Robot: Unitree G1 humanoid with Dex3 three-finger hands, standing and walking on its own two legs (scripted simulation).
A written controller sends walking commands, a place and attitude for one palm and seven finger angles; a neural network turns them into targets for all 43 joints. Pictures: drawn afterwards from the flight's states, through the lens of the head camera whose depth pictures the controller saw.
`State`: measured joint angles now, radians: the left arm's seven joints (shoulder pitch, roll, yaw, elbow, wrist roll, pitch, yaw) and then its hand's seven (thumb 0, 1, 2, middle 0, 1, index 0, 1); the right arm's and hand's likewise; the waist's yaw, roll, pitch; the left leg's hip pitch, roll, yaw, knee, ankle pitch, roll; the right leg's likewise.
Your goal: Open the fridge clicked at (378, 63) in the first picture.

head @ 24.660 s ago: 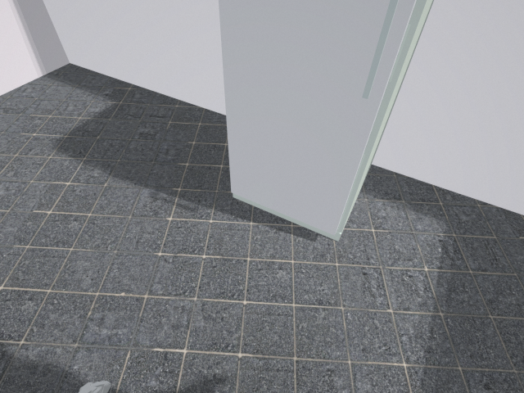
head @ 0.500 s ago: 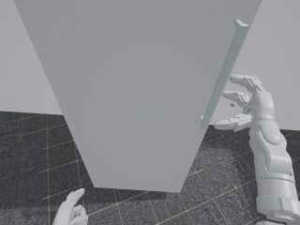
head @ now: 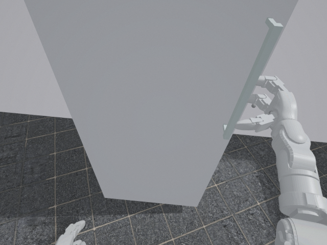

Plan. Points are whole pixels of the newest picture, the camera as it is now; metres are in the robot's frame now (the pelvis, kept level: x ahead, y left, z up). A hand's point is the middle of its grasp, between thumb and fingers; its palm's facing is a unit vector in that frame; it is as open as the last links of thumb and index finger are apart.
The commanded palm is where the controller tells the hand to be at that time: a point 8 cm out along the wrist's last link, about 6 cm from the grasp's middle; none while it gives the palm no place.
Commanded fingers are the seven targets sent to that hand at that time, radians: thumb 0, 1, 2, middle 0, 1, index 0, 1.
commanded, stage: slide the fingers in behind the handle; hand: right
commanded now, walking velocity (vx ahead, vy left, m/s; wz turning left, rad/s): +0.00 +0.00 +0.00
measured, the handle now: (243, 90) +0.45 -0.15 +0.18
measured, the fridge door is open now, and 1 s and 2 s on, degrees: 0 0 0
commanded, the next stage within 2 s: grip the handle and tug to test in 1.74 s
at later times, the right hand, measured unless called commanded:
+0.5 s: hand (250, 108) +0.40 -0.16 +0.17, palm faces +0.02 +1.00 +0.01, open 14.0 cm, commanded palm +0.37 -0.20 +0.18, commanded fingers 0.00 0.50 -0.30 0.30 1.20 0.30 1.20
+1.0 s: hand (238, 107) +0.39 -0.13 +0.18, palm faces +0.02 +1.00 +0.00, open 14.0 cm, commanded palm +0.37 -0.18 +0.18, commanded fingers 0.00 0.50 -0.30 0.30 1.20 0.30 1.20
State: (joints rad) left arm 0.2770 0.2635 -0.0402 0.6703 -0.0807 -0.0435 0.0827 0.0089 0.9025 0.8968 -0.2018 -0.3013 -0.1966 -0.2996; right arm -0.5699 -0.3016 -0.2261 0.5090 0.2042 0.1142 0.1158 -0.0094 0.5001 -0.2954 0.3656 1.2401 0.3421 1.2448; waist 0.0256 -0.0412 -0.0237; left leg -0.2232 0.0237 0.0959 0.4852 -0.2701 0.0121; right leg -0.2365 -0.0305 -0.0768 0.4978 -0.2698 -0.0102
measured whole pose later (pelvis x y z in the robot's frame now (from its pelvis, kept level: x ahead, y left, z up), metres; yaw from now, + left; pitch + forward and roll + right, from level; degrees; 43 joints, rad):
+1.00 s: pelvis +0.01 +0.00 +0.00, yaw +0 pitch +0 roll +0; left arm 0.22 0.24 -0.04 0.64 -0.07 -0.02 0.06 0.01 0.90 0.90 -0.20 -0.30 -0.20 -0.30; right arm -0.47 -0.20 -0.14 0.29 0.19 0.20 0.02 -0.01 0.50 -0.30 0.30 1.20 0.30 1.20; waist 0.01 -0.04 -0.04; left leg -0.20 0.02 0.09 0.48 -0.28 0.01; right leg -0.20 -0.03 -0.08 0.49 -0.28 -0.01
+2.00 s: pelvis +0.01 +0.00 +0.00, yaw +1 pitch +0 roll +0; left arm 0.23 0.24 -0.04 0.64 -0.07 -0.01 0.06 0.01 0.90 0.90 -0.20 -0.30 -0.20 -0.30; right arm -0.48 -0.18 -0.13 0.31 0.19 0.19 -0.01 -0.01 0.41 -0.33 0.30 1.22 0.30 1.21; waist 0.01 -0.04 -0.04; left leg -0.19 0.02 0.08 0.47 -0.27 0.01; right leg -0.20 -0.03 -0.08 0.48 -0.27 -0.01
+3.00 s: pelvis +0.01 +0.00 +0.00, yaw +0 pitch +0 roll +0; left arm 0.21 0.24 -0.05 0.63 -0.07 0.01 0.06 0.01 0.90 0.90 -0.20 -0.30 -0.20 -0.30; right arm -0.45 -0.19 -0.13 0.26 0.19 0.22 0.00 0.01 -0.78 -0.82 0.40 1.40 0.39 1.37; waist 0.01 -0.04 -0.04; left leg -0.18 0.02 0.09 0.47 -0.28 0.01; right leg -0.19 -0.03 -0.08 0.47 -0.28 -0.01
